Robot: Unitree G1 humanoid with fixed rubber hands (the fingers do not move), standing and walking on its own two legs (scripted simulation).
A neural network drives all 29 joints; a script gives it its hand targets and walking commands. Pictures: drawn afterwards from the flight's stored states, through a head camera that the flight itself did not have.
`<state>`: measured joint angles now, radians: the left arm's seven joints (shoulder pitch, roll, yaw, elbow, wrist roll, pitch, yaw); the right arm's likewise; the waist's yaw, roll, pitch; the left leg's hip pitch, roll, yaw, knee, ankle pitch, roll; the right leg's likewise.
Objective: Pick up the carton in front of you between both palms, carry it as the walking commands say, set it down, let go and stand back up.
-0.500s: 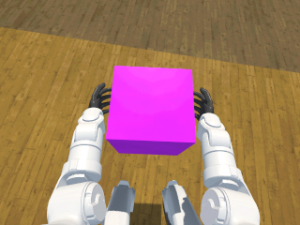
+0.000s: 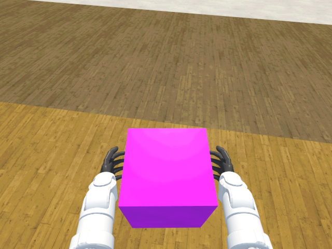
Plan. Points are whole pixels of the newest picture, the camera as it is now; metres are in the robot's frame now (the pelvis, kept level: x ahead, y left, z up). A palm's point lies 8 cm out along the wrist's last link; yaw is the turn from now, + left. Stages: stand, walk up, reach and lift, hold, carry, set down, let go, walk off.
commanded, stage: reach and lift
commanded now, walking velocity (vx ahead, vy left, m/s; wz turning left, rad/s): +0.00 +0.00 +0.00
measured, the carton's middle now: (166, 181) +0.33 +0.00 -0.08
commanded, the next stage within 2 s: hold in 1.20 s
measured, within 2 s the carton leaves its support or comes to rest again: neither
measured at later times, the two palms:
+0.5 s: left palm (102, 175) +0.29 +0.15 +0.05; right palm (233, 173) +0.29 -0.15 +0.05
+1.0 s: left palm (102, 170) +0.30 +0.15 +0.06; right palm (234, 167) +0.30 -0.15 +0.06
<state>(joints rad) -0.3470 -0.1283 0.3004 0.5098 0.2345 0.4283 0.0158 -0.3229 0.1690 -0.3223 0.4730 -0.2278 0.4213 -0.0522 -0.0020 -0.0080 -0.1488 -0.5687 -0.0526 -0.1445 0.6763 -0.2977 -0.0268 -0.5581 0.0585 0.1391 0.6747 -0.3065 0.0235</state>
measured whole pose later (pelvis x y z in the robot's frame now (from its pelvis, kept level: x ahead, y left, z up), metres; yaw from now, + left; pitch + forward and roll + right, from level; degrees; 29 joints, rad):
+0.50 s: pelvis -0.01 +0.00 +0.02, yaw +0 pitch -3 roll +0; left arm -0.33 -0.16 0.30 0.41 0.31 0.62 0.00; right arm -0.33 0.17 -0.31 0.41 -0.31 0.61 0.00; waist 0.00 0.00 -0.01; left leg -0.20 -0.04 -0.14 0.48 -0.22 -0.02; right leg -0.19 0.04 0.14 0.48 -0.23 0.02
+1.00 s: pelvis +0.01 +0.00 +0.03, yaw +0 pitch -4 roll +0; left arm -0.26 -0.15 0.23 0.31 0.28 0.68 0.01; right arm -0.26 0.15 -0.24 0.32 -0.28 0.67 0.00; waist 0.00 0.00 -0.02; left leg -0.11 -0.03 -0.13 0.38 -0.20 -0.02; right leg -0.10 0.03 0.14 0.38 -0.21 0.02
